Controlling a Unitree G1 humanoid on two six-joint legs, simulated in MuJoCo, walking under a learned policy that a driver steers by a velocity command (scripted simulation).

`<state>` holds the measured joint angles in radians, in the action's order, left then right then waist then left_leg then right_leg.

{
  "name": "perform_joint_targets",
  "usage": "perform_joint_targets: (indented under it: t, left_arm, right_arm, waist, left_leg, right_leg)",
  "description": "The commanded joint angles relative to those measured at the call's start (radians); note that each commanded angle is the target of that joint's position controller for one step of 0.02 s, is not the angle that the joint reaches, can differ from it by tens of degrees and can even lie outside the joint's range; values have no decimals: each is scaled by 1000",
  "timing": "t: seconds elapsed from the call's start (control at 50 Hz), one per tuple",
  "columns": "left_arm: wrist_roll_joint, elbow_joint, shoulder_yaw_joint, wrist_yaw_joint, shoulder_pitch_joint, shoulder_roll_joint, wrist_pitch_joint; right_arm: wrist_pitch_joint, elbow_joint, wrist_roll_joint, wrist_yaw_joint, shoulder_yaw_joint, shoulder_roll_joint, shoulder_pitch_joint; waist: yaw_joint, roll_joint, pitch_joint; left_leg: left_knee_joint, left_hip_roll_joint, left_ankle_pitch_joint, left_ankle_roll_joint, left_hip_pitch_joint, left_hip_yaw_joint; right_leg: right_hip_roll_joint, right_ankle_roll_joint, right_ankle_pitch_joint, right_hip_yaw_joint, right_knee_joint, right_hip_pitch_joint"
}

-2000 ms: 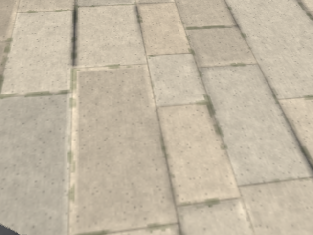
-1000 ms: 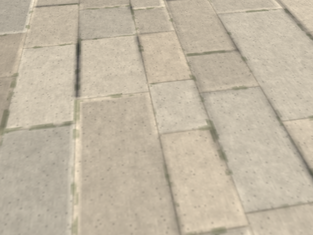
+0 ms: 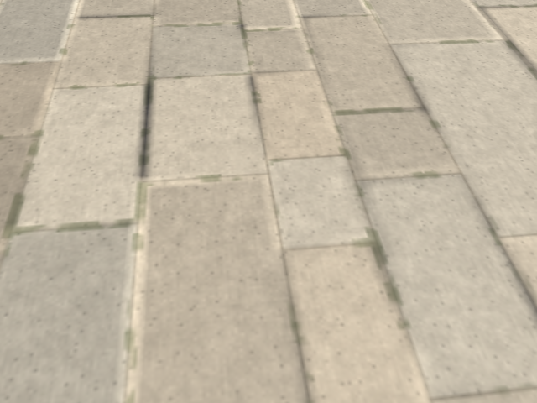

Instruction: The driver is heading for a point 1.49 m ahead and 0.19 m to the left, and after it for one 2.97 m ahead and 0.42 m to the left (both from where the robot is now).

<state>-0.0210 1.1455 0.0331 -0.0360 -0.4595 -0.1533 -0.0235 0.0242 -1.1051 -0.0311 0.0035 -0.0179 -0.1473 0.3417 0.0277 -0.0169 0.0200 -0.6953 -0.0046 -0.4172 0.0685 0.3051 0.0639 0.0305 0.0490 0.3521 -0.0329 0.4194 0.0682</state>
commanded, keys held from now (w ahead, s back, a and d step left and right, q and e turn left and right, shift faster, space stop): w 0.02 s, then no key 0.42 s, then w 0.56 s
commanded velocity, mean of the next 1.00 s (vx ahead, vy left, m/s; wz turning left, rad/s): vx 0.26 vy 0.00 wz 0.00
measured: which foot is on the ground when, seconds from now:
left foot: down 0.00-0.48, up 0.50-0.76, down 0.78-1.00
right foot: down 0.00-0.08, up 0.10-0.42, down 0.44-0.78, up 0.80-1.00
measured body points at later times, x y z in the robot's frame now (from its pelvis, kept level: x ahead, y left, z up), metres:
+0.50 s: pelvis +0.13 +0.03 -0.01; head +0.15 +0.02 +0.44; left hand +0.19 +0.25 -0.16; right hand +0.06 -0.16 -0.17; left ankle +0.03 +0.10 -0.73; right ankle +0.18 -0.06 -0.74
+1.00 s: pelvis +0.28 +0.08 +0.01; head +0.28 +0.09 +0.46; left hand +0.37 +0.31 -0.13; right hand +0.19 -0.14 -0.13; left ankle +0.21 +0.15 -0.74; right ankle +0.32 -0.06 -0.67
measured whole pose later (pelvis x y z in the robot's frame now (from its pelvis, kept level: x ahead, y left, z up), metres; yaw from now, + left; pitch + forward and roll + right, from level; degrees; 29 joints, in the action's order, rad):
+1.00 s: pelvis +0.28 +0.08 +0.01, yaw +0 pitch +1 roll -1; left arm -0.03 0.99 0.06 0.04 -0.17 -0.20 -0.05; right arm 0.09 -1.08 -0.02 0.01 -0.04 -0.13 0.52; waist -0.03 -0.02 0.02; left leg -0.23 -0.03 -0.22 0.07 0.04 0.06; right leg -0.05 0.06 0.17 0.04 0.96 0.56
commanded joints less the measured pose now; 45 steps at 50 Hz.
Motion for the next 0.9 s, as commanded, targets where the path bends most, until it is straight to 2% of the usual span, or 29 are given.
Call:
perform_joint_targets:
  t: [0.02, 0.04, 0.06, 0.08, 0.1, 0.12, 0.14, 0.16, 0.22, 0.26, 0.34, 0.38, 0.42, 0.44, 0.46, 0.48, 0.5, 0.52, 0.54, 0.56, 0.62, 0.68, 0.76, 0.78, 0.8, 0.82, 0.84, 0.86, 0.9]
  left_arm:
    - [8, -30, 28, 3, 1, -131, -22]
    - [11, -40, 26, 2, 37, -121, -25]
    - [7, -46, 17, 4, 44, -92, -35]
    - [9, -74, -3, 11, 55, -27, -46]
    - [1, -89, 1, 12, 25, -37, -46]
    - [-19, -81, 8, 13, 34, -59, -36]
    - [-19, -78, -1, 17, 45, -20, -35]
    - [-10, -73, -5, 20, 48, -2, -36]
    - [-3, -67, -1, 26, 49, -16, -16]
    - [11, -70, -5, 20, 72, -11, -1]
    - [19, -87, -14, 4, 166, -17, 9]
    - [20, -83, -16, 2, 175, -20, 8]
    - [15, -70, -22, 0, 150, -6, 0]
    - [9, -60, -16, -3, 117, -39, -8]
    - [2, -46, -4, -3, 61, -92, -17]
    - [9, -25, 11, 1, 17, -121, -11]
    - [15, -13, 25, 8, -41, -127, -1]
    - [13, -9, 33, 13, -71, -138, 7]
    - [-4, -16, 36, 14, -62, -136, 10]
    - [-12, -35, 37, 10, -14, -137, 8]
    - [6, -89, 32, 12, 155, -116, -12]
    - [9, -93, 38, 14, 159, -130, -25]
    - [16, -99, 50, 21, 157, -144, -14]
    - [11, -120, 42, 24, 192, -114, -17]
    - [19, -161, 19, 35, 225, -30, -24]
    - [-3, -193, 23, 41, 249, -49, -24]
    - [-23, -201, 32, 53, 246, -93, -26]
    - [-18, -191, 33, 64, 235, -93, -31]
    - [-16, -164, 34, 75, 205, -80, -38]
  right_arm:
    - [45, 80, 14, -14, -15, -38, -21]
    - [50, 41, 22, -10, -19, -24, 81]
    - [55, 3, 20, 0, -32, -45, 187]
    - [61, -11, 8, 15, -56, -140, 305]
    - [45, -41, 20, 14, -72, -211, 392]
    - [38, -23, 15, 16, -53, -144, 299]
    - [43, 9, 14, 13, -41, -114, 210]
    - [47, 30, 10, 13, -32, -97, 145]
    - [60, 29, 10, 27, 3, -44, 109]
    - [62, 13, 10, 37, 16, -47, 133]
    - [47, -8, 10, 50, 28, -58, 167]
    - [40, -16, 13, 49, 32, -52, 172]
    - [36, -17, 19, 46, 31, -57, 148]
    - [38, -15, 18, 43, 29, -61, 158]
    - [40, -14, 16, 40, 22, -63, 210]
    - [27, -35, 26, 41, 29, -1, 288]
    - [15, -24, 13, 40, 19, -27, 239]
    - [13, 12, 3, 31, 4, -48, 152]
    - [12, 45, -5, 18, -6, -54, 62]
    - [12, 75, -9, 4, -7, -45, 2]
    - [23, 65, -7, -14, -11, -10, 65]
    - [19, 66, 4, -10, -15, -2, 76]
    - [23, 41, 2, -9, -25, -17, 171]
    - [30, 25, -5, -3, -31, -41, 238]
    - [42, 21, -9, 9, -48, -129, 321]
    - [36, 16, -2, 12, -66, -195, 326]
    - [32, 46, -1, 14, -60, -172, 218]
    - [40, 73, 7, 9, -55, -152, 147]
    - [62, 87, 17, 9, -48, -120, 121]
  waist:
    - [-49, -91, -221]
    - [-97, -63, -202]
    - [-133, 1, -159]
    - [-168, 208, -93]
    - [-161, 319, -77]
    - [-91, 149, -131]
    - [-63, 69, -153]
    - [-35, 39, -139]
    - [2, 79, -82]
    - [7, 113, -66]
    - [-19, 153, -62]
    - [-22, 152, -63]
    - [10, 105, -74]
    - [13, 66, -52]
    - [-9, 5, -2]
    - [-11, -112, 32]
    - [36, -150, -1]
    - [66, -180, -48]
    - [84, -160, -113]
    - [59, -112, -161]
    - [-64, -40, -123]
    - [-76, -74, -93]
    - [-117, -42, -106]
    - [-145, 34, -124]
    - [-166, 266, -116]
    - [-152, 312, -186]
    - [-80, 197, -230]
    - [-43, 128, -215]
    - [-19, 81, -159]
  left_leg:
    - [125, 16, 57, 14, 44, 13]
    - [223, -27, 124, 9, -141, 41]
    - [278, -9, 167, 5, -324, -13]
    - [428, 212, 86, 45, -448, -326]
    - [494, 387, 289, 137, -461, -586]
    - [451, 383, 430, 155, -364, -535]
    - [436, 353, 573, 154, -291, -430]
    - [441, 308, 685, 132, -261, -329]
    - [409, 215, 998, 85, -247, -138]
    - [381, 193, 1123, 65, -264, -85]
    - [332, 185, 1141, 57, -257, -62]
    - [309, 196, 1073, 63, -238, -80]
    - [270, 192, 953, 45, -182, -85]
    - [239, 166, 826, 20, -137, -84]
    - [201, 118, 548, 16, -84, -67]
    - [131, 46, 178, 17, 26, -25]
    - [18, -18, -119, 24, 123, 23]
    - [-113, -47, -249, 30, 196, 30]
    - [-274, -29, -296, 33, 272, -9]
    - [-328, 15, -219, 39, 298, -57]
    - [-212, 46, -32, 16, 87, -60]
    - [-24, 7, 10, 4, -65, 7]
    - [190, -36, 86, -7, -291, 60]
    - [284, 21, -12, 6, -356, -31]
    - [521, 265, -316, 59, -400, -410]
    - [665, 399, -529, 129, -325, -682]
    - [665, 396, -505, 146, -215, -673]
    - [660, 350, -388, 126, -183, -578]
    - [653, 268, -98, 92, -221, -393]
  right_leg:
    - [-255, 164, 185, -276, -213, 159]
    - [-201, 133, 60, -201, -135, 246]
    - [-144, 96, -78, -118, 5, 329]
    - [-21, 35, -31, 33, 313, 440]
    - [37, 7, 208, 105, 536, 555]
    - [-32, 12, 195, 42, 662, 546]
    - [-55, 8, 132, 26, 690, 525]
    - [-76, 1, 70, 22, 667, 488]
    - [-66, -20, -27, 58, 558, 389]
    - [-45, -26, -63, 78, 453, 363]
    - [-16, -13, -101, 110, 264, 297]
    - [-18, 1, -132, 110, 202, 241]
    - [-36, 17, -281, 95, 53, 122]
    - [-86, 27, -463, 38, 30, 19]
    - [-157, 60, -659, -26, 89, -85]
    - [-223, 154, -603, -118, 111, -177]
    - [-294, 214, -309, -264, 13, -169]
    - [-346, 256, 2, -399, -106, -118]
    - [-382, 281, 257, -480, -212, -44]
    - [-387, 274, 394, -487, -276, 54]
    - [-298, 175, 182, -283, -325, 250]
    - [-228, 145, 106, -122, -287, 315]
    - [-187, 123, 341, -86, -159, 461]
    - [-144, 100, 351, -41, -24, 545]
    - [-32, 44, 254, 91, 286, 664]
    - [-1, 50, 173, 100, 484, 755]
    - [-62, 56, 63, 40, 571, 732]
    - [-81, 53, -17, 22, 577, 695]
    - [-95, 30, -120, 41, 572, 637]
Velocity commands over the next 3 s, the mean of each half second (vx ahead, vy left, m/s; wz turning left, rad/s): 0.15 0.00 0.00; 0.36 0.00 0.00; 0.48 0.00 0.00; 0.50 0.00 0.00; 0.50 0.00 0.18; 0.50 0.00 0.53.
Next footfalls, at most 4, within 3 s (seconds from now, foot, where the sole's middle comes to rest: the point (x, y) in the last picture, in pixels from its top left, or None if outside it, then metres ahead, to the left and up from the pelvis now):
0.44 right None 0.22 -0.06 -0.77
0.78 left None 0.25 0.15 -0.77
1.26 right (292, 390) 0.59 -0.03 -0.77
1.82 left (239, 282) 0.91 0.13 -0.77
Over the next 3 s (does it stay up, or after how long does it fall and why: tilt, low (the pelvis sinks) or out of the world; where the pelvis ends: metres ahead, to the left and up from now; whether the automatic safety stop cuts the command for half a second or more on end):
stays up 1.35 0.10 -0.02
